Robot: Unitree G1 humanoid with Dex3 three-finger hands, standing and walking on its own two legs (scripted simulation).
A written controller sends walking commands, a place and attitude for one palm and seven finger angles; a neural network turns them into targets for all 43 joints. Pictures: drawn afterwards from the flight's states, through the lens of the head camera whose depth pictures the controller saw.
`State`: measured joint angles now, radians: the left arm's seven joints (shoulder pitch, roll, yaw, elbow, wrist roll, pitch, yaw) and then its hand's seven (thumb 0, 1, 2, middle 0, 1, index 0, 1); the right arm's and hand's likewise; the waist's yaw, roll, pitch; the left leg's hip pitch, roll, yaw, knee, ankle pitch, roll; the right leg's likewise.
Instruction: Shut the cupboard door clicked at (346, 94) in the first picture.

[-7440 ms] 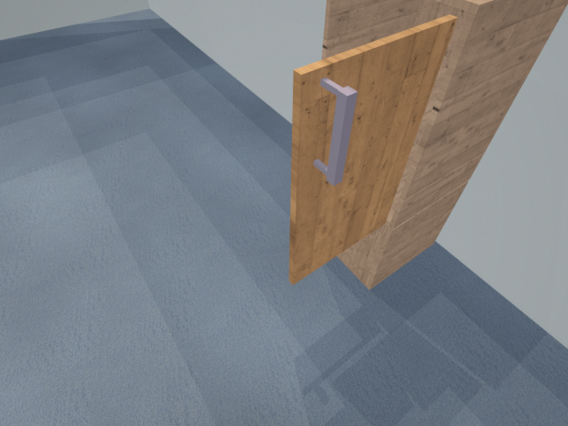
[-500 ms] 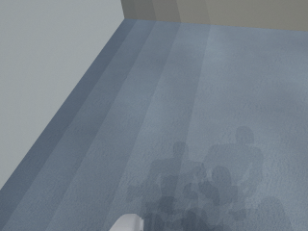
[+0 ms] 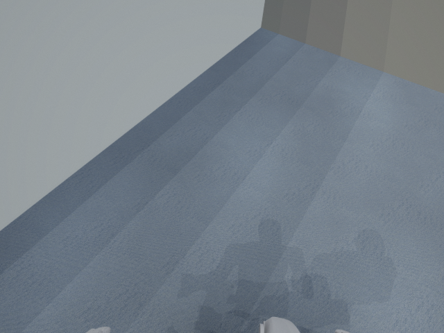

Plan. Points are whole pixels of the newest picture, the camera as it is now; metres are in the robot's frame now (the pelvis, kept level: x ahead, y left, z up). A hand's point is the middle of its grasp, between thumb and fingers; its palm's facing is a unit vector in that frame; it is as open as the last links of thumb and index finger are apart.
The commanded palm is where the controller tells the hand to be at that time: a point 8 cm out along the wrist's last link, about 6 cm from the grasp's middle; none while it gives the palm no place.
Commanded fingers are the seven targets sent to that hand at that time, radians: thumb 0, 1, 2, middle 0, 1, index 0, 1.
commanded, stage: walk to a spot facing it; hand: left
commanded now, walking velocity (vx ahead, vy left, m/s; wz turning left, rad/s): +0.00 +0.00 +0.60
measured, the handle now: out of the picture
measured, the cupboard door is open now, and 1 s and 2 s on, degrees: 91 91 91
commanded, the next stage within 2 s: none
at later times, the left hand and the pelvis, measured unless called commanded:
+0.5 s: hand out of the picture +0.03 +0.15 -0.16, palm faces +0.31 -0.92 -0.25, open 7.3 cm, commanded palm none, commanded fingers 0.00 0.90 0.90 -0.20 -0.30 -0.20 -0.30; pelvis +0.02 -0.05 +0.00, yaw +19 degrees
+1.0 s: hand out of the picture +0.02 +0.17 -0.15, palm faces +0.55 -0.78 -0.30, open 7.4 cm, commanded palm none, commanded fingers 0.00 0.90 0.90 -0.20 -0.30 -0.20 -0.30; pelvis +0.04 -0.06 -0.01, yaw +35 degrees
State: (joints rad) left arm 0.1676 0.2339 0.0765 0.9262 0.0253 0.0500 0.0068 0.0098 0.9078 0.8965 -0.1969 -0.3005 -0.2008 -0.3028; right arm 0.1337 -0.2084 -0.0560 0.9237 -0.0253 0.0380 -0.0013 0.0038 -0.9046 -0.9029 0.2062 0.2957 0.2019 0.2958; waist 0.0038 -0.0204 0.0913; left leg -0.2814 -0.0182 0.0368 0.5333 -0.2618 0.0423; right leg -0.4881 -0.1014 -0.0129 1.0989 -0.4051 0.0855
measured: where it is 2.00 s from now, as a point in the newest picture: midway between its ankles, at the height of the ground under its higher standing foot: outside the picture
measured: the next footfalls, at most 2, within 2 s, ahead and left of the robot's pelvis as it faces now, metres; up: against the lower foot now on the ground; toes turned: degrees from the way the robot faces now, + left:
right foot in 0.20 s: +0.05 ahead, -0.16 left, +0.00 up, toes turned +5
left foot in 0.58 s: +0.02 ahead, +0.09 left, +0.00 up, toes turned +28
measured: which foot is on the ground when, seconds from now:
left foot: down 0.00-0.20, up 0.22-0.56, down 0.58-1.00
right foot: up 0.00-0.18, down 0.20-0.58, up 0.60-0.98, down 1.00-1.00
